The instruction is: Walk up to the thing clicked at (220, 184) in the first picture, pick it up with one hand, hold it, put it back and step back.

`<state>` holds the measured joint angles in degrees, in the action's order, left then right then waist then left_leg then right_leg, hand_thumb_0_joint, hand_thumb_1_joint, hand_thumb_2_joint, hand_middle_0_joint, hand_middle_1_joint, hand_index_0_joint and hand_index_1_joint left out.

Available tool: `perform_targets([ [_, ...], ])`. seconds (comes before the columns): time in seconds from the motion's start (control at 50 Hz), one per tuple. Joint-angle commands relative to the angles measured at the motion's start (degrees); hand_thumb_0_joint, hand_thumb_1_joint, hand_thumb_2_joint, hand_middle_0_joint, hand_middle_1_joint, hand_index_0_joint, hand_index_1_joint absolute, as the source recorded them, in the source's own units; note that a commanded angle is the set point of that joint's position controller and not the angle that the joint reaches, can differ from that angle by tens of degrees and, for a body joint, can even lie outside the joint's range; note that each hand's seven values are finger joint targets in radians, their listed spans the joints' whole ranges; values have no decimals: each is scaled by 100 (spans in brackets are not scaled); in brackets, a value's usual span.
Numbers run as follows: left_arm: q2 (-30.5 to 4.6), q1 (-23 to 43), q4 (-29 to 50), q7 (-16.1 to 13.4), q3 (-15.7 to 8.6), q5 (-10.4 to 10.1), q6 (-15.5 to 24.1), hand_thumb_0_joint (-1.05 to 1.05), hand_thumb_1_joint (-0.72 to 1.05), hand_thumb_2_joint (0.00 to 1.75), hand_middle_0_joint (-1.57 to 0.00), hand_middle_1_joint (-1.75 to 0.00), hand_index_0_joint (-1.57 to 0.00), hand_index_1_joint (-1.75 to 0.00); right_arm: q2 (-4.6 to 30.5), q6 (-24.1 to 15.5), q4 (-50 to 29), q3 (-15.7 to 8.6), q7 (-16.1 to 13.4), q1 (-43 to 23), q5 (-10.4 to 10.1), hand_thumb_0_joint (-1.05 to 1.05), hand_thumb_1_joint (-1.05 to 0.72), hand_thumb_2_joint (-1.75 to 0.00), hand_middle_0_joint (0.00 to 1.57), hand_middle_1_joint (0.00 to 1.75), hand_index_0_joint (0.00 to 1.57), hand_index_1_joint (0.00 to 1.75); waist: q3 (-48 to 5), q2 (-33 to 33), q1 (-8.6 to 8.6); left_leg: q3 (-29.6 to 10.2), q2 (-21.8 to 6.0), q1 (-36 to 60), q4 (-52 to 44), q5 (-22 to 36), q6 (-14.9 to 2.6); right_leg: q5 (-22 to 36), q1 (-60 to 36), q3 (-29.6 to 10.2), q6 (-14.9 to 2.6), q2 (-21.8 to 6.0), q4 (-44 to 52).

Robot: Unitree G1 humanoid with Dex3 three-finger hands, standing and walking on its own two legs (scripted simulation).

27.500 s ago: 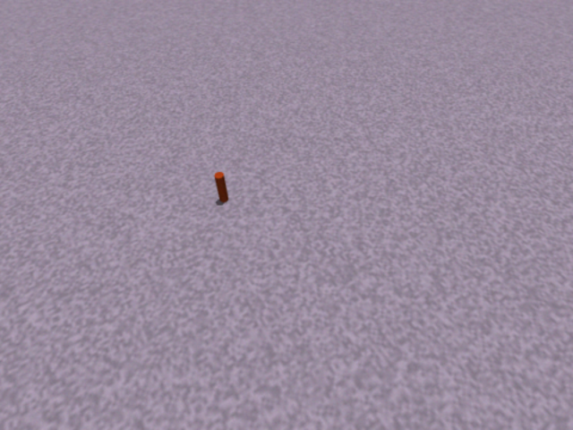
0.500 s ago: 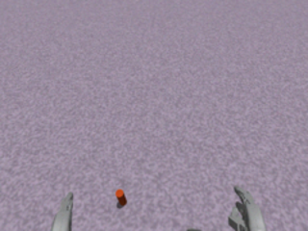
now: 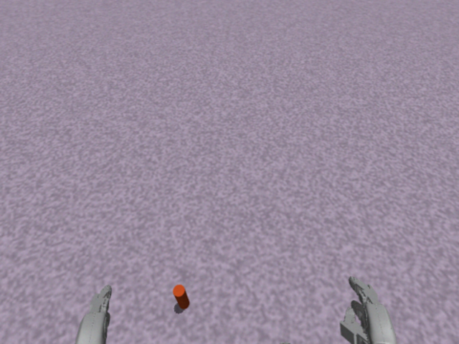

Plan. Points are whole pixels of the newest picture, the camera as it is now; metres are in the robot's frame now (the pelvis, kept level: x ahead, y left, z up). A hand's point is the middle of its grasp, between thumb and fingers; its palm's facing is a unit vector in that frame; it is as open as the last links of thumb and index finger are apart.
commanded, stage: stand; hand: left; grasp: from the side
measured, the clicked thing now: (181, 297) +0.40 +0.19 -0.64
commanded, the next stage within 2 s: none
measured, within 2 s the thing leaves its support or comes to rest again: neither
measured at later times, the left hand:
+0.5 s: hand out of the picture +0.10 +0.23 -0.11, palm faces -0.01 -0.94 -0.34, open 7.7 cm
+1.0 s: hand out of the picture +0.02 +0.25 -0.10, palm faces +0.02 -0.93 -0.36, open 7.4 cm
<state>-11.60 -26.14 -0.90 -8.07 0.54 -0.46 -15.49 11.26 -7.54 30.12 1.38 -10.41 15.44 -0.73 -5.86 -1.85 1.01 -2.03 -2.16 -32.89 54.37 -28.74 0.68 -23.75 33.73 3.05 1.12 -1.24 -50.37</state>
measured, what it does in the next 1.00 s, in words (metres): rises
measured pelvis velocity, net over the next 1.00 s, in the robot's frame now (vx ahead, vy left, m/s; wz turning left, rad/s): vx -0.01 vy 0.00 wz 0.03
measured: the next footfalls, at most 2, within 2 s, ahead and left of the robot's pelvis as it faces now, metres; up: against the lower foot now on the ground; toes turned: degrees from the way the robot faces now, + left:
none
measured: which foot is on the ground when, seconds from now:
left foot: down 0.00-1.00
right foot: down 0.00-1.00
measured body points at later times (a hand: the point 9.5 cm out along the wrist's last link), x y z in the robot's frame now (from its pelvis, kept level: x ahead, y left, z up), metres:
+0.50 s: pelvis -0.01 +0.00 +0.02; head +0.00 +0.01 +0.47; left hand +0.10 +0.28 -0.09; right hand +0.10 -0.28 -0.09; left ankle -0.01 +0.12 -0.69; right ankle +0.02 -0.14 -0.69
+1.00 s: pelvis -0.01 +0.00 +0.05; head -0.01 -0.01 +0.50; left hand +0.02 +0.29 -0.08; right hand +0.06 -0.28 -0.09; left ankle -0.01 +0.12 -0.69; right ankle +0.02 -0.14 -0.69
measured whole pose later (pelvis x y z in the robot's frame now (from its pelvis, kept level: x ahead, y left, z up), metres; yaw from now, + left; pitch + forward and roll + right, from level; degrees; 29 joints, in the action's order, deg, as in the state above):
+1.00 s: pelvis -0.01 +0.00 +0.05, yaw +2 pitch -4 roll +0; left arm -17.9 -9.3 -65.0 -1.3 -0.2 1.7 0.3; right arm 17.3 0.1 62.9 -0.9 -0.6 8.8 1.2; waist 3.8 -1.3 -1.2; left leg -1.6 0.6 -6.4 22.4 -12.1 0.3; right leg -10.3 8.7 3.4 1.6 -3.6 -23.0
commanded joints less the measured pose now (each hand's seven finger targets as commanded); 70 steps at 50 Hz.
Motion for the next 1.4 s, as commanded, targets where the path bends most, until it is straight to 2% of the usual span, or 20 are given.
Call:
perform_targets([
  [0.0, -531, 176, 992, -29, -264, 32, 289, 0, -2, 60, -20, -30, -20, -30, 703, -316, -912, -267, -48, -345, 30, 0, -90, -90, 20, 30, 20, 30, -520, -59, 30, 93, 160, 130, -973, 1639, -35, 1154, -593, 149, -172, 224, 639],
  [0.08, -514, 100, 949, -29, -287, 43, 295, 0, 30, 90, -20, -30, -20, -30, 703, -317, -927, -274, -46, -322, 31, 0, -90, -90, 20, 30, 20, 30, -587, 9, 29, 101, 147, 181, -976, 1592, -38, 1095, -618, 149, -173, 238, 647],
  [0.2, -521, 191, 1052, -24, -273, 42, 302, 0, 78, 90, -20, -30, -20, -30, 679, -323, -952, -254, -53, -359, 38, 0, -90, -90, 20, 30, 20, 30, -539, 37, 41, 136, 172, 133, -969, 1403, -70, 991, -593, 121, -156, 208, 720],
  [0.22, -1249, 1134, -959, 247, -547, 575, 991, 0, 86, 90, -20, -30, -20, -30, 1537, 84, 254, -498, 288, -681, 671, 0, -90, -90, 20, 30, 20, 30, 214, 472, -206, -205, -13, 256, -1128, 2277, -243, 1429, -1287, -386, -457, -272, 869],
  [0.24, -1354, 930, -1481, 401, -592, 635, 1235, 0, 90, 90, -20, -30, -20, -30, 1506, 254, 539, -563, 460, -525, 708, 0, -90, -90, 20, 30, 20, 30, -114, 609, -215, -43, -32, 535, -1037, 2251, -384, 1656, -1351, -605, -595, -402, 942],
  [0.28, -1518, 959, -1964, 554, -533, 511, 1529, 0, 90, 90, -20, -30, -20, -30, 1447, 365, 611, -578, 642, -435, 561, 0, -90, -90, 20, 30, 20, 30, -275, 398, -120, -157, 20, 865, -1171, 2055, -434, 1745, -1478, -780, -661, -477, 1020],
  [0.34, -1431, 1269, -2659, 648, -479, 352, 1653, 0, 90, 90, -20, -30, -20, -30, 1411, 395, 864, -601, 849, -591, 381, 0, -90, -90, 20, 30, 20, 30, -61, 293, -208, -216, 49, 1026, -1552, 1581, -408, 1276, -1412, -709, -533, -472, 1310],
  [0.38, -1484, 1452, -3099, 644, -463, 341, 1708, 0, 90, 90, -20, -30, -20, -30, 1405, 426, 1061, -620, 905, -614, 368, 0, -90, -90, 20, 30, 20, 30, -58, 358, -168, -260, 7, 1234, -1699, 1641, -393, 1277, -1471, -677, -486, -499, 1428],
  [0.42, -1485, 1540, -3479, 638, -457, 326, 1718, 0, 90, 90, -20, -30, -20, -30, 1465, 462, 1264, -631, 930, -664, 392, 0, -90, -90, 20, 30, 20, 30, 196, -10, -202, -474, -89, 1113, -2162, 1247, -407, 864, -1548, -532, -407, -409, 1555],
  [0.46, -1434, 1559, -3839, 647, -428, 322, 1734, 0, 90, 90, -20, -30, -20, -30, 1505, 491, 1416, -616, 948, -804, 399, 0, -90, -90, 20, 30, 20, 30, 418, -200, -259, -620, -192, 1024, -2548, 978, -418, 789, -1724, -435, -332, -342, 1711],
  [0.52, -1518, 1586, -4345, 638, -424, 298, 1768, 0, 90, 90, -20, -30, -20, -30, 1508, 533, 1684, -581, 946, -705, 355, 0, -90, -90, 20, 30, 20, 30, 463, 11, -209, -546, -153, 1194, -2741, 1200, -360, 1051, -2067, -510, -322, -428, 2040],
  [0.62, -1655, 1606, -5014, 597, -390, 237, 1772, 0, 90, 90, -20, -30, -20, -30, 1636, 564, 2144, -554, 919, -598, 289, 0, -90, -90, 20, 30, 20, 30, 385, 37, -168, -502, -213, 1883, -2942, 2208, -276, 1775, -2416, -528, -294, -560, 2405],
  [0.68, -1696, 1653, -5349, 600, -356, 214, 1731, 0, 90, 90, -20, -30, -20, -30, 1698, 610, 2383, -519, 906, -664, 275, 0, -90, -90, 20, 30, 20, 30, 590, 3, -188, -549, -263, 1920, -3299, 1889, -258, 1439, -2500, -478, -235, -532, 2633],
  [0.74, -1727, 1673, -5642, 613, -332, 199, 1706, 0, 90, 90, -20, -30, -20, -30, 1740, 621, 2566, -492, 900, -665, 247, 0, -90, -90, 20, 30, 20, 30, 661, -16, -199, -580, -297, 1986, -3560, 1845, -242, 1473, -2684, -472, -215, -555, 2770],
  [0.82, -1796, 1802, -5900, 619, -310, 203, 1711, 0, 90, 90, -20, -30, -20, -30, 1746, 627, 2770, -458, 901, -647, 221, 0, -90, -90, 20, 30, 20, 30, 756, 101, -149, -522, -275, 2095, -3696, 1897, -197, 1509, -2718, -494, -179, -597, 2992],
  [0.96, -1812, 1918, -6203, 625, -289, 200, 1722, 0, 90, 90, -20, -30, -20, -30, 1717, 639, 3000, -422, 909, -785, 209, 0, -90, -90, 20, 30, 20, 30, 733, 252, -178, -494, -312, 2317, -3771, 2071, -177, 1557, -2782, -521, -157, -658, 3235],
  [1.06, -1854, 2012, -6300, 636, -297, 188, 1721, 0, 90, 90, -20, -30, -20, -30, 1736, 663, 3095, -411, 934, -842, 200, 0, -90, -90, 20, 30, 20, 30, 847, 215, -193, -466, -290, 2238, -3851, 1780, -159, 1233, -2765, -535, -137, -628, 3381],
  [1.1, -1844, 2063, -6320, 637, -300, 192, 1733, 0, 90, 90, -20, -30, -20, -30, 1733, 659, 3097, -409, 937, -887, 202, 0, -90, -90, 20, 30, 20, 30, 730, 250, -190, -464, -326, 2323, -3810, 1974, -175, 1360, -2811, -549, -155, -664, 3374],
  [1.22, -1920, 2154, -6360, 673, -315, 173, 1706, 0, 90, 90, -20, -30, -20, -30, 1759, 666, 3180, -399, 946, -859, 201, 0, -90, -90, 20, 30, 20, 30, 866, 149, -183, -417, -290, 2167, -3882, 1613, -128, 953, -2711, -607, -155, -630, 3494],
  [1.38, -1931, 2226, -6379, 683, -329, 153, 1726, 0, 90, 90, -20, -30, -20, -30, 1796, 645, 3208, -372, 941, -874, 195, 0, -90, -90, 20, 30, 20, 30, 666, 178, -178, -401, -367, 2310, -3855, 2026, -148, 1416, -2841, -624, -178, -673, 3479],
])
